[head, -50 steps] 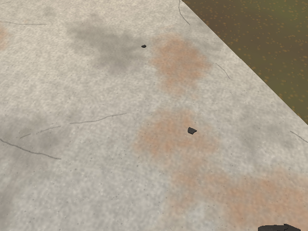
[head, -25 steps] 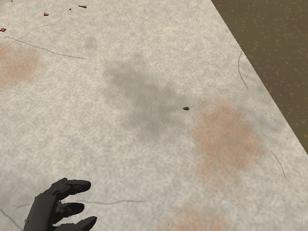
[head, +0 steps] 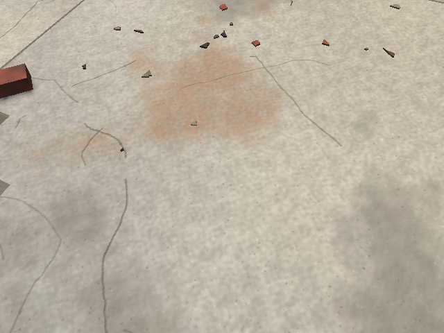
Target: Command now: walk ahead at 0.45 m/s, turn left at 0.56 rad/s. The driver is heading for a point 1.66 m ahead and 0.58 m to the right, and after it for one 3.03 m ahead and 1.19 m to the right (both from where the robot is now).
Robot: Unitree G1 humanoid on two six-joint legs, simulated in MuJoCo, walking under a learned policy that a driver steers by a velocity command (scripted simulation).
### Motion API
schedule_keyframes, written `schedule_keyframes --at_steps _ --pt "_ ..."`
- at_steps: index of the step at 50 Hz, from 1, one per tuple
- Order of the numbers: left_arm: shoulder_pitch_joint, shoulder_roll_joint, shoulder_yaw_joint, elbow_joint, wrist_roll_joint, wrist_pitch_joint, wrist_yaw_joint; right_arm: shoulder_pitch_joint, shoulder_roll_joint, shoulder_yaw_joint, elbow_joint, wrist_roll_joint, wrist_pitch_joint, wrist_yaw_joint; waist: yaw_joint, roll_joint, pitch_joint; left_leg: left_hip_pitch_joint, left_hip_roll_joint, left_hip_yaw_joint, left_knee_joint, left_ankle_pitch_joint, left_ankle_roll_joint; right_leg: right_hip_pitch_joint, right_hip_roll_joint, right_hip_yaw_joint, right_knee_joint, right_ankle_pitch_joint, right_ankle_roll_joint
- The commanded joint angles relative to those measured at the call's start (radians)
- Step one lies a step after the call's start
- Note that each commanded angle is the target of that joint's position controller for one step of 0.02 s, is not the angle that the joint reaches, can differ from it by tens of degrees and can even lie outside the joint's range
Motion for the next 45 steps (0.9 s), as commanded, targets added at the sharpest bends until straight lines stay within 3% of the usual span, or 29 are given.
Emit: schedule_keyframes --at_steps 1,3,4,6,7,10,14,16,18,19,20,21,22,23,24,27,29,32,38,41,42,43,44,45 --pt "0.027 0.237 0.061 -0.117 -0.020 -0.023 0.028 -0.005 -0.115 -0.046 -0.108 0.032 -0.048 -0.019 -0.007 -0.249 -0.241 0.518 0.469 -0.632 -0.361 0.528 0.209 -0.466 -0.076 0.104 0.030 0.016 0.007" --pt "0.079 0.218 0.071 -0.082 -0.008 0.018 0.030 -0.025 -0.067 -0.026 -0.073 0.019 -0.064 -0.019 0.035 -0.182 -0.130 0.188 0.402 -0.453 -0.375 0.646 0.147 -0.282 -0.130 0.081 -0.130 0.034 0.021" --pt "0.061 0.172 0.062 -0.088 -0.002 0.022 0.028 -0.010 -0.050 -0.019 -0.039 0.017 -0.071 -0.019 0.031 -0.131 -0.109 0.099 0.355 -0.363 -0.385 0.713 0.119 -0.233 -0.125 0.057 -0.228 0.059 0.019" --pt "-0.004 0.096 0.043 -0.107 0.006 0.018 0.024 0.026 -0.055 -0.019 0.014 0.004 -0.076 -0.033 0.003 -0.054 -0.120 0.082 0.282 -0.199 -0.385 0.823 0.066 -0.205 -0.092 0.010 -0.420 0.207 0.005" --pt "-0.016 0.078 0.038 -0.101 0.006 0.015 0.017 0.028 -0.056 -0.021 0.026 -0.001 -0.072 -0.042 -0.010 -0.033 -0.141 0.110 0.250 -0.133 -0.380 0.800 0.031 -0.186 -0.079 -0.002 -0.518 0.326 -0.009" --pt "-0.110 0.098 0.045 -0.124 -0.005 0.013 -0.011 0.046 -0.063 -0.023 0.045 -0.003 -0.053 -0.062 -0.073 0.013 -0.161 0.258 0.259 -0.067 -0.370 0.693 -0.028 -0.225 -0.045 -0.017 -0.708 0.580 -0.028" --pt "-0.179 0.138 0.062 -0.185 -0.007 0.018 -0.056 0.046 -0.080 -0.033 0.057 0.002 -0.004 -0.079 -0.096 0.044 -0.134 0.419 0.345 -0.079 -0.295 0.630 -0.032 -0.342 -0.050 -0.030 -0.798 0.473 -0.056" --pt "-0.149 0.155 0.073 -0.198 0.002 0.022 -0.076 0.026 -0.088 -0.040 0.044 0.009 0.016 -0.088 -0.074 0.045 -0.133 0.449 0.381 -0.084 -0.206 0.693 -0.031 -0.339 -0.029 -0.059 -0.811 0.338 -0.087" --pt "0.010 0.181 0.095 -0.167 0.007 0.021 -0.076 -0.015 -0.083 -0.044 0.022 0.019 0.026 -0.099 0.010 0.024 -0.187 0.393 0.346 -0.036 0.018 0.800 -0.081 -0.141 0.036 -0.085 -0.912 0.363 -0.142" --pt "0.122 0.253 0.122 -0.156 0.010 0.018 -0.062 -0.009 -0.084 -0.044 -0.001 0.009 0.019 -0.100 0.063 -0.091 -0.247 0.247 0.254 -0.006 0.278 0.554 -0.148 0.072 -0.025 0.074 -0.983 0.754 -0.208" --pt "0.086 0.341 0.131 -0.179 0.029 0.022 -0.044 0.082 -0.002 -0.022 -0.024 -0.037 0.013 -0.076 -0.040 -0.354 -0.315 -0.091 0.018 -0.027 0.618 -0.385 -0.232 0.328 -0.259 0.504 -0.990 1.183 -0.396" --pt "0.061 0.296 0.120 -0.218 0.053 0.029 -0.038 0.116 -0.052 -0.019 -0.013 -0.012 0.002 -0.052 -0.012 -0.294 -0.506 -0.182 0.022 -0.251 0.778 -0.431 -0.239 0.457 -0.319 0.721 -1.072 0.926 -0.480" --pt "-0.022 0.265 0.118 -0.250 0.039 0.039 -0.032 0.065 -0.094 -0.027 -0.017 0.012 0.003 -0.044 -0.008 -0.177 -0.446 -0.205 0.073 -0.282 0.786 -0.356 -0.231 0.387 -0.288 0.648 -1.089 0.710 -0.438" --pt "-0.074 0.225 0.108 -0.263 0.012 0.056 -0.023 0.004 -0.085 -0.027 -0.026 0.007 0.010 -0.048 -0.018 -0.047 -0.335 -0.228 0.102 -0.265 0.733 -0.281 -0.233 0.268 -0.231 0.561 -1.114 0.549 -0.381" --pt "-0.104 0.206 0.099 -0.276 -0.004 0.073 -0.015 -0.030 -0.073 -0.025 -0.033 -0.002 0.019 -0.055 -0.034 0.009 -0.262 -0.221 0.125 -0.258 0.652 -0.237 -0.235 0.155 -0.191 0.510 -1.142 0.440 -0.345" --pt "-0.148 0.204 0.104 -0.293 0.002 0.103 0.001 -0.028 -0.039 -0.026 -0.028 0.008 0.029 -0.059 -0.070 -0.065 -0.192 -0.107 0.118 -0.229 0.366 -0.181 -0.252 0.008 -0.077 0.421 -1.173 0.344 -0.278" --pt "-0.122 0.227 0.117 -0.286 0.005 0.114 0.014 -0.028 -0.031 -0.027 -0.015 0.013 0.024 -0.068 -0.056 -0.108 -0.221 -0.079 0.099 -0.234 0.253 -0.170 -0.273 0.032 -0.067 0.430 -1.160 0.393 -0.274" --pt "-0.129 0.246 0.128 -0.288 -0.002 0.131 0.029 -0.038 -0.040 -0.032 -0.003 0.016 0.021 -0.076 -0.043 -0.149 -0.239 -0.045 0.096 -0.256 0.155 -0.111 -0.287 0.032 -0.053 0.456 -1.150 0.315 -0.252" --pt "-0.159 0.246 0.135 -0.302 0.000 0.155 0.025 -0.074 -0.061 -0.049 -0.001 0.024 -0.010 -0.065 -0.011 -0.215 -0.209 0.048 0.089 -0.277 -0.027 -0.090 -0.272 0.031 -0.025 0.557 -1.134 0.217 -0.236" --pt "-0.196 0.248 0.137 -0.316 -0.010 0.160 0.019 -0.012 -0.090 -0.068 0.018 0.029 -0.029 -0.052 -0.041 -0.221 -0.208 0.191 0.104 -0.269 -0.230 -0.028 -0.244 0.014 0.002 0.608 -1.092 0.232 -0.211" --pt "-0.201 0.234 0.131 -0.318 -0.017 0.160 0.016 0.022 -0.106 -0.078 0.031 0.027 -0.030 -0.053 -0.057 -0.187 -0.212 0.294 0.153 -0.270 -0.339 0.061 -0.225 -0.037 0.043 0.584 -1.042 0.148 -0.182" --pt "-0.128 0.181 0.116 -0.305 -0.015 0.162 0.011 0.019 -0.153 -0.087 0.020 0.014 -0.021 -0.058 -0.019 -0.038 -0.259 0.434 0.337 -0.405 -0.370 0.064 -0.151 -0.138 0.123 0.474 -0.871 -0.111 -0.139" --pt "-0.135 0.185 0.117 -0.334 -0.027 0.155 0.004 -0.003 -0.200 -0.092 0.013 -0.021 -0.007 -0.060 0.006 0.264 -0.214 0.405 0.499 -0.622 -0.422 0.139 -0.011 -0.310 0.245 0.231 -0.621 -0.185 -0.088" --pt "-0.125 0.278 0.142 -0.317 -0.008 0.140 -0.005 -0.044 -0.143 -0.083 -0.018 -0.036 -0.010 -0.063 0.003 0.216 -0.181 0.353 0.546 -0.643 -0.425 0.137 0.030 -0.358 0.156 0.221 -0.433 -0.121 -0.045"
